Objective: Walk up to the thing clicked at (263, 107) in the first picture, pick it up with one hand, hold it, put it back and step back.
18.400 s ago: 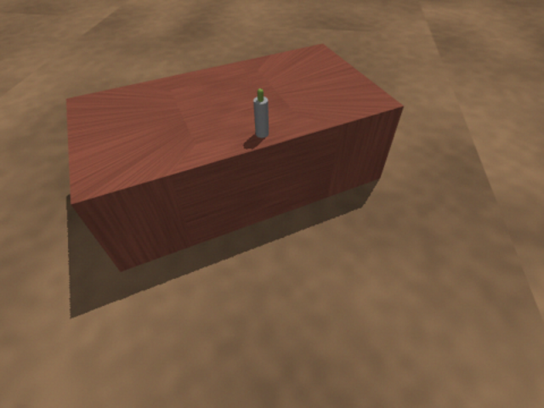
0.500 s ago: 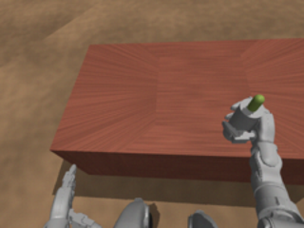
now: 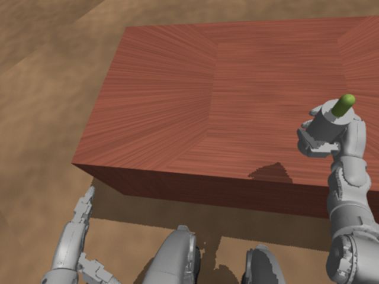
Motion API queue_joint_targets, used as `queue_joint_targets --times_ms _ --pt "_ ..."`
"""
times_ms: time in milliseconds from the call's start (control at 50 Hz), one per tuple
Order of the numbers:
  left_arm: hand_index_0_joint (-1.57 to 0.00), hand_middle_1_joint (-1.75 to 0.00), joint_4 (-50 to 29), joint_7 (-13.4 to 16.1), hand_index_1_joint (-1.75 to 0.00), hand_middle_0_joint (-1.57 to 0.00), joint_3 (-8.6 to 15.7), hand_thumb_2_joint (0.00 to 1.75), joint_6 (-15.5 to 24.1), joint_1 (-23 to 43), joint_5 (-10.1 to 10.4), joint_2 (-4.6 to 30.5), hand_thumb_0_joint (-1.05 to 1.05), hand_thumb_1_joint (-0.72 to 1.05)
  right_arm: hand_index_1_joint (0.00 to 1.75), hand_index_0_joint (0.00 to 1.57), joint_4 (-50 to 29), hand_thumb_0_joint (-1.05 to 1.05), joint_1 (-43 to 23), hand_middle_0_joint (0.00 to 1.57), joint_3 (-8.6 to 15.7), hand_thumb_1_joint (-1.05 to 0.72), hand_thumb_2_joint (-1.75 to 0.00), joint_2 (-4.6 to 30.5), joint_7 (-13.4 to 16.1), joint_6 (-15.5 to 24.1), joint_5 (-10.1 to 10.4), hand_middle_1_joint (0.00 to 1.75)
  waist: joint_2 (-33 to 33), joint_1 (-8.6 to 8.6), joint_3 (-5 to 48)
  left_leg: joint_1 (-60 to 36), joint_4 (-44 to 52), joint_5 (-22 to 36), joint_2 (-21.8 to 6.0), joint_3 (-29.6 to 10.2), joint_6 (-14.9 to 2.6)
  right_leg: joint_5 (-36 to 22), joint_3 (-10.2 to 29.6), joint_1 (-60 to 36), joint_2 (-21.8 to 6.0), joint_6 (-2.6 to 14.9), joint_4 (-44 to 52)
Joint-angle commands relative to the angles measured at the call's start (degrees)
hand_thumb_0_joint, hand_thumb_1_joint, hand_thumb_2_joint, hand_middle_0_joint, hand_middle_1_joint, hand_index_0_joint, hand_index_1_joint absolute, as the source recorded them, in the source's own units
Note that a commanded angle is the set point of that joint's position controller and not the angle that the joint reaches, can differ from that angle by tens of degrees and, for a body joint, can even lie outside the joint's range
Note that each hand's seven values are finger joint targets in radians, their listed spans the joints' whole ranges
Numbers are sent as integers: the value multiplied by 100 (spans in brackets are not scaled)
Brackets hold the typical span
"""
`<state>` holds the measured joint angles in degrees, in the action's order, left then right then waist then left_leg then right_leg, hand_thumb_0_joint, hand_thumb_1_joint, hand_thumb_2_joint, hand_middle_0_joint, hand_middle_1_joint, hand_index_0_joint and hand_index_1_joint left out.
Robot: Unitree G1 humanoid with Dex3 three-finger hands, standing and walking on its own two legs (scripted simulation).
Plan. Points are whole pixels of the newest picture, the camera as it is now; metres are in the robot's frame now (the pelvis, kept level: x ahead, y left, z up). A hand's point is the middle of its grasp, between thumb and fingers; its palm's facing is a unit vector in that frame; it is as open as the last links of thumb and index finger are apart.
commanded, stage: crouch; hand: right
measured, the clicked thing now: (325, 126) +0.44 -0.20 +0.02
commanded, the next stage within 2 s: lower in 0.26 s
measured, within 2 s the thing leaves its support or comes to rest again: rests again in 1.40 s
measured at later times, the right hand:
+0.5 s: hand (310, 133) +0.46 -0.19 -0.04, palm faces +0.11 +0.99 +0.02, open 7.6 cm
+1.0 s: hand (301, 145) +0.46 -0.18 -0.11, palm faces +0.11 +0.99 +0.02, open 7.6 cm
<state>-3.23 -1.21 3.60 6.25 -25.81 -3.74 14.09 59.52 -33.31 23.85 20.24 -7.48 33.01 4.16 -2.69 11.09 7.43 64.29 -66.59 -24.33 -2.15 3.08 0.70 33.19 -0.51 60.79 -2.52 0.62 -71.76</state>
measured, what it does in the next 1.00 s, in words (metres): lowers itself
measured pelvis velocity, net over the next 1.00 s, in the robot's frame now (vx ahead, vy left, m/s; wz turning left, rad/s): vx -0.02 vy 0.01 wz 0.01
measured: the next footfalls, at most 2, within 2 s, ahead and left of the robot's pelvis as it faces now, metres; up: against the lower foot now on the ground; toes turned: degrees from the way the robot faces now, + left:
none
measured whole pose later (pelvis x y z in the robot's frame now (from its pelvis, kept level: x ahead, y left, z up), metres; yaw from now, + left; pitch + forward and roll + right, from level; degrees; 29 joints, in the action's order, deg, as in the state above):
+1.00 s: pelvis -0.02 +0.01 -0.07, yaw +0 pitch +29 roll +4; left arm -19.2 -3.4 5.8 8.5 -29.0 -5.0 16.5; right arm 63.9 -38.3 31.1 26.7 -7.8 35.4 0.0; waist -2.1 17.7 8.6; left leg 83.6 -82.3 -27.6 -2.2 4.8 -0.2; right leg 37.5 2.2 80.9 -2.9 0.1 -89.1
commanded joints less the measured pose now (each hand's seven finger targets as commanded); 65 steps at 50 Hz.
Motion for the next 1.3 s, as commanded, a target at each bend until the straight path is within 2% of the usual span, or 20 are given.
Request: queue_joint_targets --times_ms 0,120,200,240,280,360,420,480,560,660,740,820,900,960,1000,1020,1140,1180,1220,1280 --pt "-6 -6 -1162 79 -5 -5 623 5 287 -279 9 929 0 -53 152 144 -1132 0 -2062 142 109 -47 -140 1009 44 440 23 152 1135 -19 2747 -1572 363 1326 276 -68 -220 -2121 312 -1363 123 -146 968" --pt "-6 -6 -1463 53 -5 -5 627 5 299 -329 -5 944 0 -53 151 144 -1157 0 -2096 141 230 -47 -139 1088 34 449 -20 151 1028 83 2891 -1684 290 1377 264 -101 -212 -1921 271 -1112 147 -91 782" --pt "-6 -5 -1342 45 -5 -5 717 5 284 -534 -3 955 0 -53 151 144 -1219 0 -2119 141 393 -46 -139 1340 32 463 -75 151 1242 77 2987 -1538 94 1600 264 -131 -240 -2241 282 -1050 155 -106 620" --pt "-6 -6 -1549 42 -5 -5 817 4 299 -430 -23 1072 0 -53 150 143 -1097 0 -2082 140 265 -47 -138 1102 -15 468 -61 150 1221 224 3003 -1479 52 1636 270 -83 -244 -2377 322 -1141 130 -124 578" --pt "-6 -6 -1340 26 -5 -5 755 5 279 -495 -32 1011 0 -53 150 143 -953 0 -2070 141 369 -47 -139 1198 -19 465 -69 150 1291 139 2907 -1205 -37 1546 285 -50 -254 -2549 371 -1117 114 -146 522" --pt "-5 -5 -1913 28 -5 -5 769 6 309 -276 -13 1091 0 -55 149 142 -1047 0 -2292 139 426 -48 -138 1310 -35 485 -111 149 1036 273 3173 -1519 -16 1476 251 -76 -229 -2034 359 -834 146 -89 466" --pt "-5 -5 -1641 3 -5 -5 623 5 279 -552 -5 928 0 -54 149 142 -542 0 -1976 139 378 -47 -139 1170 -81 430 -125 149 1044 263 2562 -1228 -9 1160 253 -130 -233 -1627 319 -414 155 -70 437" --pt "-5 -5 -2102 -1 -5 -5 630 5 359 -457 -35 1007 0 -54 150 142 -799 0 -2314 139 509 -46 -139 1406 -76 538 -148 150 1082 360 2944 -1289 -145 1225 238 -182 -227 -1637 327 -316 151 -48 235" --pt "-6 -5 -1919 -13 -5 -5 929 5 410 -629 -38 1138 0 -54 147 140 -631 0 -2331 137 695 -49 -137 1671 -72 609 -162 147 1295 412 2813 -888 -322 1119 246 -170 -246 -1588 339 -184 153 -56 51" --pt "-5 -5 -2187 -68 -5 -5 697 5 490 -615 -56 959 0 -55 146 138 -776 0 -2436 136 637 -45 -136 1586 -99 703 -215 146 1451 414 3108 -782 -512 1044 240 -188 -250 -1505 349 3 151 -66 -136" --pt "-5 -5 -2513 -40 -5 -5 954 6 522 -624 -88 1205 0 -55 146 138 -922 0 -2548 136 780 -44 -136 1901 -70 718 -295 146 1724 478 3446 -734 -622 1081 235 -196 -252 -1576 355 -124 143 -84 -275" --pt "-5 -5 -2559 -46 -5 -5 1042 6 538 -647 -69 1231 0 -55 151 142 -744 0 -2407 139 751 -48 -140 1739 -50 639 -277 150 1626 593 3281 -568 -678 949 240 -181 -247 -1382 378 125 143 -69 -362" --pt "-5 -5 -2554 -78 -5 -5 847 6 551 -686 -54 1078 0 -55 152 144 -621 0 -2380 141 695 -48 -142 1695 -35 637 -321 152 1599 537 3035 -223 -815 698 257 -126 -267 -1141 405 361 148 -77 -402" --pt "-5 -5 -2647 -56 -5 -5 1037 6 568 -709 -79 1241 0 -56 151 143 -818 0 -2502 140 851 -47 -141 1933 11 681 -345 151 1668 595 3309 -345 -894 842 246 -126 -256 -1268 410 316 139 -68 -502" --pt "-5 -5 -2525 -69 -5 -5 1087 6 564 -755 -69 1223 0 -56 152 143 -577 0 -2326 140 692 -46 -142 1608 -16 641 -332 152 1711 683 3078 -85 -969 895 264 -59 -277 -1423 428 257 138 -85 -520" --pt "-5 -5 -2715 -66 -5 -5 1139 6 582 -688 -56 1289 0 -56 152 143 -580 0 -2410 140 770 -47 -142 1727 13 636 -341 152 1589 701 3170 -111 -949 822 268 -53 -265 -1284 449 334 148 -64 -530" --pt "-5 -5 -2892 -72 -5 -5 1203 6 598 -714 -53 1333 0 -56 154 144 -735 0 -2497 141 787 -45 -143 1853 66 666 -414 154 1710 710 3348 -105 -1030 757 256 -81 -261 -1175 441 367 138 -65 -629" --pt "-5 -5 -2823 -93 -5 -5 1048 6 582 -768 -57 1203 0 -56 154 144 -631 0 -2422 141 706 -45 -143 1699 59 649 -410 154 1700 680 3144 41 -1089 717 274 -46 -282 -1148 438 511 156 -78 -605" --pt "-5 -5 -3008 -62 -5 -5 1284 6 598 -713 -29 1399 0 -55 152 143 -724 0 -2442 139 878 -43 -142 2021 107 647 -429 152 1749 666 3258 17 -1048 672 265 -84 -271 -1104 437 392 143 -76 -624" --pt "-5 -5 -2850 -87 -5 -5 1270 6 592 -829 -46 1321 0 -55 154 144 -608 0 -2488 141 693 -45 -143 1717 64 645 -438 154 1864 826 3045 353 -1163 655 284 -1 -294 -1132 469 383 145 -98 -651"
